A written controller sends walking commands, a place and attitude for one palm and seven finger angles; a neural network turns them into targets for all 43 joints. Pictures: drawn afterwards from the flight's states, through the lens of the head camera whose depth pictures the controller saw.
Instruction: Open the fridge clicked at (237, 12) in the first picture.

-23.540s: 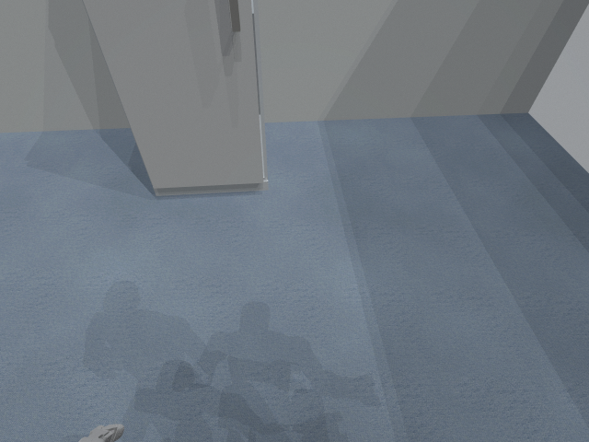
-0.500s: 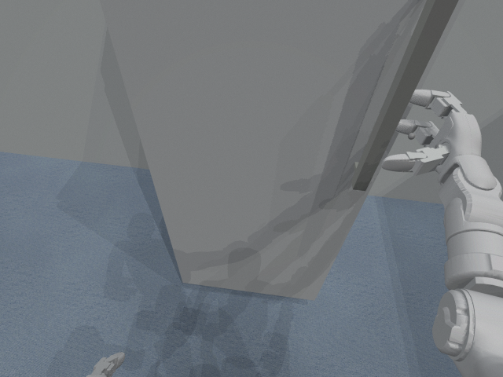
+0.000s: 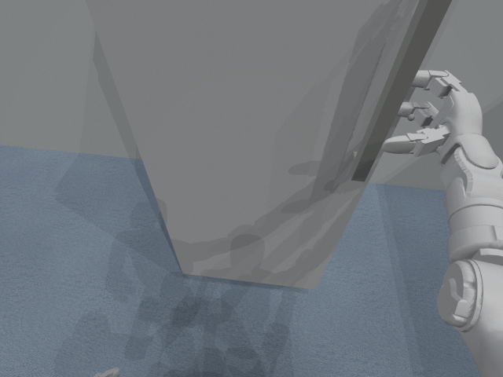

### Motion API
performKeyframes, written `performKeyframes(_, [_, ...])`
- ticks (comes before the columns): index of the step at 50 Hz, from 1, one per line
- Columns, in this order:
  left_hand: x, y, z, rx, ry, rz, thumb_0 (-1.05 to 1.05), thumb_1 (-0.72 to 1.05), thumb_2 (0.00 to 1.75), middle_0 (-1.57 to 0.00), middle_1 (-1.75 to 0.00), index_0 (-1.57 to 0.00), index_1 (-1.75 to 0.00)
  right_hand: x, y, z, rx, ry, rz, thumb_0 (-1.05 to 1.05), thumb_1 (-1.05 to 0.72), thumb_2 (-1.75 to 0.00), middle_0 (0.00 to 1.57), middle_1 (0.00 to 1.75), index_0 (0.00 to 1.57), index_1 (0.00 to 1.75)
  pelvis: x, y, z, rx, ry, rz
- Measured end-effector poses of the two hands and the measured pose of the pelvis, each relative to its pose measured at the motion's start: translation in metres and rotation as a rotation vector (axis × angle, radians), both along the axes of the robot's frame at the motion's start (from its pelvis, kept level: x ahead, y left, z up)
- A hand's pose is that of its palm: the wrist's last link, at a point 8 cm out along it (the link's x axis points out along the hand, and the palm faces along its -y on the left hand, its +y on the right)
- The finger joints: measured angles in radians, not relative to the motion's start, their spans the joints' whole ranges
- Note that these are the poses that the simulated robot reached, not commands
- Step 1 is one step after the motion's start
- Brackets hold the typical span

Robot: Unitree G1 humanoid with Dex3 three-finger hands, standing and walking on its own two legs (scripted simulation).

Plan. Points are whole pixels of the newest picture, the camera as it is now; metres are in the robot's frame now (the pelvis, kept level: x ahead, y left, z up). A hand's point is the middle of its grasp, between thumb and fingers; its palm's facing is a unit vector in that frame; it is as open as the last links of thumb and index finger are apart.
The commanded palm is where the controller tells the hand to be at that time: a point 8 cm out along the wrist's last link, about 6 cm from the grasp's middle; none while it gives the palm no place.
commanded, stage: slide the fingers in behind the handle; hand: right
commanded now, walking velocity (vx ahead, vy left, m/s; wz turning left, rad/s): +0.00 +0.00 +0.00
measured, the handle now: (388, 90) +0.51 -0.14 +0.21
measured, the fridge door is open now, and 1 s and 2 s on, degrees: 0 0 0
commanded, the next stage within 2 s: grip the handle and tug to test in 1.68 s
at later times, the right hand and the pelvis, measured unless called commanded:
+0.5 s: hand (399, 122) +0.45 -0.16 +0.20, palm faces +0.00 +1.00 +0.01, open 14.0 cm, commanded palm +0.43 -0.20 +0.20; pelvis +0.00 +0.00 +0.00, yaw +1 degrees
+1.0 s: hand (379, 118) +0.46 -0.13 +0.20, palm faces -0.01 +1.00 +0.01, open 14.0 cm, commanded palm +0.43 -0.18 +0.20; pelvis +0.00 +0.01 +0.00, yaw +0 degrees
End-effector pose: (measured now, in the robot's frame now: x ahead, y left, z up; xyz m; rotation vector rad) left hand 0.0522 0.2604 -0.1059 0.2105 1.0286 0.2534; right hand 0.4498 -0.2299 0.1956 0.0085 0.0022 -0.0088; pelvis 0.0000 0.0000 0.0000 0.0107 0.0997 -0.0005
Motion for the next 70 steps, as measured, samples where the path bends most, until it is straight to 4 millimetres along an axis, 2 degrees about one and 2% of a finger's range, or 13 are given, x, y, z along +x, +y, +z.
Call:
performKeyframes(5, [-0.006,-0.001,-0.001,-0.007,0.006,0.012,0.01,0.91,0.89,-0.21,-0.3,-0.2,-0.3,-0.001,0.001,0.0,0.0,-0.005,-0.002,-0.01,0.5,-0.3,0.35,1.24,0.35,1.23,0.0,-0.001,0.0,0.0,0.0,0.006])
performKeyframes(10, [-0.001,-0.003,0.0,-0.014,-0.014,0.015,0.01,0.91,0.89,-0.21,-0.3,-0.2,-0.3,-0.005,0.007,-0.002,0.01,-0.014,0.01,-0.01,0.5,-0.3,0.32,1.22,0.33,1.21,0.002,-0.002,0.001,0.0,-0.007,0.013])
performKeyframes(16, [0.015,-0.004,0.004,-0.017,-0.062,0.005,0.02,0.91,0.89,-0.21,-0.3,-0.2,-0.3,-0.01,0.014,-0.005,0.011,-0.005,0.007,-0.01,0.5,-0.3,0.31,1.21,0.31,1.2,0.003,-0.001,0.001,-0.001,-0.019,0.016])
performKeyframes(25, [0.045,-0.007,0.01,-0.023,-0.127,-0.028,0.01,0.91,0.89,-0.21,-0.3,-0.2,-0.3,-0.016,0.021,0.001,0.002,-0.015,0.004,-0.01,0.5,-0.3,0.3,1.2,0.3,1.2,0.004,0.001,0.002,-0.001,-0.032,0.009])
performKeyframes(32, [0.057,-0.007,0.011,-0.026,-0.143,-0.047,0.01,0.91,0.89,-0.21,-0.3,-0.2,-0.3,-0.018,0.026,0.001,0.005,0.005,-0.001,-0.01,0.5,-0.3,0.3,1.2,0.3,1.2,0.004,0.003,0.003,-0.003,-0.037,0.003])
performKeyframes(39, [0.053,-0.006,0.01,-0.022,-0.127,-0.045,0.01,0.91,0.89,-0.21,-0.3,-0.2,-0.3,-0.014,0.031,-0.001,0.004,0.015,-0.003,-0.01,0.5,-0.3,0.3,1.2,0.3,1.2,0.002,0.005,0.002,-0.004,-0.035,0.001])
performKeyframes(55, [0.02,-0.002,0.001,-0.032,-0.051,0.006,0.02,0.91,0.89,-0.21,-0.3,-0.2,-0.3,-0.006,0.053,-0.003,0.014,0.004,0.012,-0.01,0.5,-0.3,0.3,1.2,0.3,1.2,0.003,0.005,0.003,-0.006,-0.028,0.017])
performKeyframes(61, [0.022,-0.002,0.002,-0.036,-0.066,0.01,0.02,0.91,0.89,-0.21,-0.3,-0.2,-0.3,-0.011,0.052,-0.002,0.01,-0.004,-0.001,-0.01,0.5,-0.3,0.3,1.2,0.3,1.2,0.003,0.005,0.003,-0.006,-0.037,0.022])
performKeyframes(70, [0.038,-0.004,0.007,-0.029,-0.106,-0.02,0.02,0.91,0.89,-0.21,-0.3,-0.2,-0.3,-0.018,0.049,0.0,0.012,0.007,-0.005,-0.01,0.5,-0.3,0.3,1.2,0.3,1.2,0.0,0.006,0.004,-0.006,-0.047,0.011])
